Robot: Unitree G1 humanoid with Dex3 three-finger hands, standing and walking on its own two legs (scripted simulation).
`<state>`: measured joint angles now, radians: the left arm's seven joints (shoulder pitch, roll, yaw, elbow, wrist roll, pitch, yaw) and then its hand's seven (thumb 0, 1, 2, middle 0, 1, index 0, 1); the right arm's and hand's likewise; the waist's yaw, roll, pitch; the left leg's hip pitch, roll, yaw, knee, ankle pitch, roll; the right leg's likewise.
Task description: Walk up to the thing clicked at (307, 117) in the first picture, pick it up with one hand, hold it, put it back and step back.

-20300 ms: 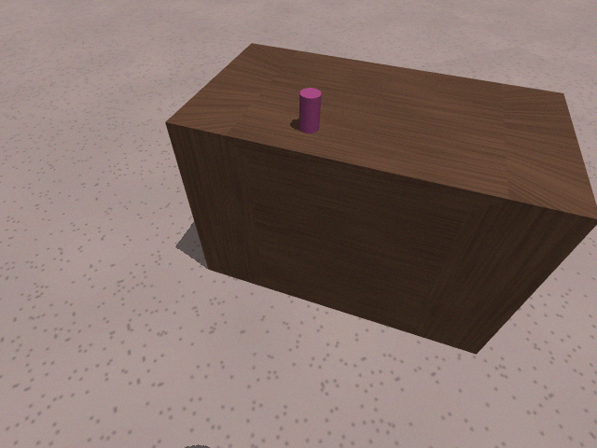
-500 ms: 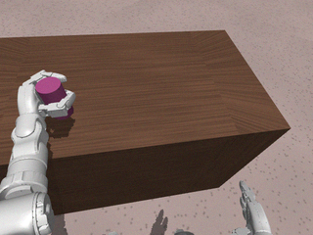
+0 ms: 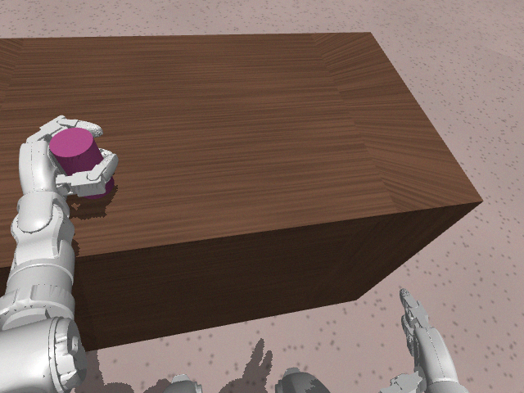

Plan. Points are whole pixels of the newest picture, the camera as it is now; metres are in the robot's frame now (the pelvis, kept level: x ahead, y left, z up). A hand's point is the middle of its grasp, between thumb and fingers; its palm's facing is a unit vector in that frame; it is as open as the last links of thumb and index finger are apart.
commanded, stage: lower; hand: left
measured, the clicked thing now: (85, 165) +0.47 +0.22 +0.06
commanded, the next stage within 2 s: loosen in 0.40 s
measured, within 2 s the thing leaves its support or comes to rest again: rests again in 0.20 s
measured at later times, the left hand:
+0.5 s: hand (96, 171) +0.46 +0.21 +0.04, palm faces +0.16 -0.99 +0.00, open 7.3 cm
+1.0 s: hand (98, 174) +0.46 +0.20 +0.04, palm faces +0.16 -0.99 +0.01, open 13.1 cm
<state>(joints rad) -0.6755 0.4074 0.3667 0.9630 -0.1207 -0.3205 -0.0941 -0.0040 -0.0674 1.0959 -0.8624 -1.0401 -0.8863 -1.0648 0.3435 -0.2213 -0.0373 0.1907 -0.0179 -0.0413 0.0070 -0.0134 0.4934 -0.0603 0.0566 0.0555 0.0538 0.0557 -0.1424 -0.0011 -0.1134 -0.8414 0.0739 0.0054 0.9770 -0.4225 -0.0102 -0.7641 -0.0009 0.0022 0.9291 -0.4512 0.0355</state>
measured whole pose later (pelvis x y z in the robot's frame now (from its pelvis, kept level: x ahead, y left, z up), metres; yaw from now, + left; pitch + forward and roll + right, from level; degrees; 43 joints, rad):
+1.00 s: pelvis -0.01 +0.00 -0.02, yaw +0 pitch +19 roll -2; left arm -0.68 0.41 0.39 0.99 -0.11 -0.40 -0.09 0.00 -0.36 0.36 -0.58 -0.49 -0.59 -0.48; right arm 0.40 -0.23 -0.03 0.03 -0.03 0.02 0.03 -0.01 0.50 -0.05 0.06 0.06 0.06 0.06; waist -0.16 -0.01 -0.13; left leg -0.94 0.07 -0.01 1.07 -0.45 -0.01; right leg -0.86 0.00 0.00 1.02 -0.49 0.03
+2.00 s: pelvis +0.01 +0.01 +0.03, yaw +1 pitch +10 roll -2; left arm -0.51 0.65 0.40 0.82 0.01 -0.03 -0.05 -0.01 -0.58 0.03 -0.07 -0.05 -0.06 -0.05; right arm 0.38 -0.26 -0.04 0.29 0.05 0.00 0.00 -0.01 0.52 -0.06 0.06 0.06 0.05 0.06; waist -0.04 0.01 -0.12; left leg -0.61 0.05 0.01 0.80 -0.37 -0.01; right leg -0.52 -0.02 0.00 0.74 -0.39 0.04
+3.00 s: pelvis -0.01 -0.02 +0.03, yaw +2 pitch +2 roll +1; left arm 0.48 0.32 0.34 -0.09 -0.07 -0.23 0.04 -0.01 -0.55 0.04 -0.06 -0.06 -0.06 -0.05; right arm 0.42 -0.22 -0.11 0.29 0.04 -0.11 -0.06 -0.01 0.31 -0.22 0.09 0.12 0.09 0.12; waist 0.04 0.03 -0.04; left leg -0.45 0.04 0.01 0.74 -0.33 -0.03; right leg -0.40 -0.04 -0.01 0.78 -0.41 0.02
